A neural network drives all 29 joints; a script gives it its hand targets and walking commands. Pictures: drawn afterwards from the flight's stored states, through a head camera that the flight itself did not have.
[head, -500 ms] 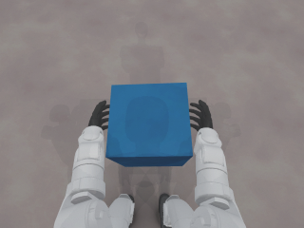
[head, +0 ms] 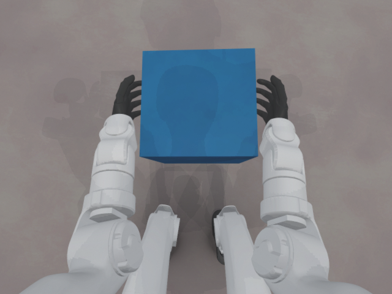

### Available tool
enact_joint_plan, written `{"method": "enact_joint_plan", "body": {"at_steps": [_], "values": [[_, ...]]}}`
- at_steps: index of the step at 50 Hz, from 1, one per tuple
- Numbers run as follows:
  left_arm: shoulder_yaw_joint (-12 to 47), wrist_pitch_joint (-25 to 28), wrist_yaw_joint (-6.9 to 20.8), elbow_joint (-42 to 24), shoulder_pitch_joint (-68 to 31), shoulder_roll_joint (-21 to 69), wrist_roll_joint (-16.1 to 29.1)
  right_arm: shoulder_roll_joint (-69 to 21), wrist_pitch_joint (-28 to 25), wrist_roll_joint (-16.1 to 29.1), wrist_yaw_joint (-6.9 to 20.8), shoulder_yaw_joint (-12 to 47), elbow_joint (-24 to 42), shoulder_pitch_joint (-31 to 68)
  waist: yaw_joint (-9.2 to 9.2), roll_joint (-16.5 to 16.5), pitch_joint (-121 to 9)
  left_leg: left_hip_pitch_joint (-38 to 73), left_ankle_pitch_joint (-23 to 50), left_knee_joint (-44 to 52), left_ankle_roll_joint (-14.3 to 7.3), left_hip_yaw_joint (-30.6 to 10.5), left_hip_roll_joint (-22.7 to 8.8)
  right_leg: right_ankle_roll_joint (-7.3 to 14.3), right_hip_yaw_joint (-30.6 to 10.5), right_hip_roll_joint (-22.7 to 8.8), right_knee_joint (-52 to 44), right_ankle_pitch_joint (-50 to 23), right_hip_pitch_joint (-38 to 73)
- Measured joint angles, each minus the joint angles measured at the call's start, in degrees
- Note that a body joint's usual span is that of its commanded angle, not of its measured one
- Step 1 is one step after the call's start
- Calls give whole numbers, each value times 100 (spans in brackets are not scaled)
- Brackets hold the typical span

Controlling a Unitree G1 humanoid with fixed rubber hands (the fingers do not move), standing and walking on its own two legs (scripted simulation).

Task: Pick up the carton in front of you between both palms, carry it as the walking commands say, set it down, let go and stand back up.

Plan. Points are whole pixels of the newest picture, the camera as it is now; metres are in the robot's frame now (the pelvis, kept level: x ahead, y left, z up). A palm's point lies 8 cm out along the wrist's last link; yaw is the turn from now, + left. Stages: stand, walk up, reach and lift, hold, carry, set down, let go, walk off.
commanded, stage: set down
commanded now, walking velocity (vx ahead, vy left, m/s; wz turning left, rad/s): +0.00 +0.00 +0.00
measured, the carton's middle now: (200, 118) +0.46 +0.00 -0.16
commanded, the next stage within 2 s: none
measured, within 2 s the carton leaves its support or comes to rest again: rests again in 1.32 s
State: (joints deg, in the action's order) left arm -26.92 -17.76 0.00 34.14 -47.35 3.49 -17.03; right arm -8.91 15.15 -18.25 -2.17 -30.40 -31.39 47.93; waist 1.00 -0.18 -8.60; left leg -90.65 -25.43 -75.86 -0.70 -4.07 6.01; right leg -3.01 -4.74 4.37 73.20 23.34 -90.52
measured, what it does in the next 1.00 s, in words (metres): lowers itself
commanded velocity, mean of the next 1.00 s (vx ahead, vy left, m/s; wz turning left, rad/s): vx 0.00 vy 0.00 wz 0.00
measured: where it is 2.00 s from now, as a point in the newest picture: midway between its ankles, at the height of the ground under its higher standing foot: (193, 248)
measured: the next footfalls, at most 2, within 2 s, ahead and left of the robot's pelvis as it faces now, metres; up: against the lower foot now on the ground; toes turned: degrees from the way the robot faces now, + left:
none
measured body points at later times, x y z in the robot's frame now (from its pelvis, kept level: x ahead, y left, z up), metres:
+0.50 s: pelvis -0.03 -0.01 -0.13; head +0.29 +0.02 +0.19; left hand +0.49 +0.17 -0.25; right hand +0.49 -0.13 -0.24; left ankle +0.06 +0.10 -0.58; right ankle +0.08 -0.14 -0.58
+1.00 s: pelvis -0.04 -0.01 -0.22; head +0.33 +0.02 +0.03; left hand +0.53 +0.17 -0.39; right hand +0.52 -0.13 -0.38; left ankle +0.06 +0.10 -0.58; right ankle +0.08 -0.14 -0.58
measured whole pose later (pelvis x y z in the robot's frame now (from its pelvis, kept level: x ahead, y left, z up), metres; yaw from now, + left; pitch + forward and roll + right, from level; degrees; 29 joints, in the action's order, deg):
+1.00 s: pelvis -0.04 -0.01 -0.22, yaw -1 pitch +40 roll -3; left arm -10.4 -15.8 -3.3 54.3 -83.0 -17.8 0.5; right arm 4.4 13.8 -1.6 -11.1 -22.5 -44.3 77.3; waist -0.6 -1.5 16.3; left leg -127.1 -35.3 -122.4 1.3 -2.3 7.4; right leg -5.2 -2.6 8.4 119.5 32.9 -127.2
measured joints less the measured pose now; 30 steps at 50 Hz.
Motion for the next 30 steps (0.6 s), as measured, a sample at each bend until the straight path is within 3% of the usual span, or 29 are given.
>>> {"method": "enact_joint_plan", "body": {"at_steps": [6,16,21,27,30], "values": [[213,110,-163,240,-335,-202,260,220,-58,429,-107,64,-140,283,-8,-67,-112,-899,-164,-719,37,49,27,-49,-34,85,741,160,-921],[167,-35,-64,503,-1269,-726,362,399,79,613,-433,175,-344,1244,-189,-235,242,-2032,-464,-1957,139,80,2,-76,-10,302,1974,386,-2108],[317,-164,-49,693,-1515,-969,453,338,47,435,-498,15,-534,1459,-162,-144,392,-2436,-518,-2351,176,28,97,-81,56,280,2361,483,-2475],[648,-90,-202,1002,-2003,-1190,825,617,50,755,-593,188,-510,1680,-119,-82,683,-2889,-575,-2873,198,28,196,-138,90,270,2882,589,-2890],[567,53,-229,1291,-2347,-1248,763,781,-22,797,-594,168,-733,1988,-95,-119,887,-3067,-619,-3153,206,44,192,-165,98,314,3149,622,-3070]]}}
